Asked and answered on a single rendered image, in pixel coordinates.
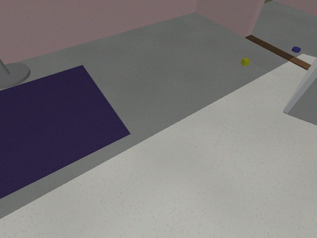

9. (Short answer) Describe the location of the floor lamp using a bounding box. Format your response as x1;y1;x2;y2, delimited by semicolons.
0;59;31;89

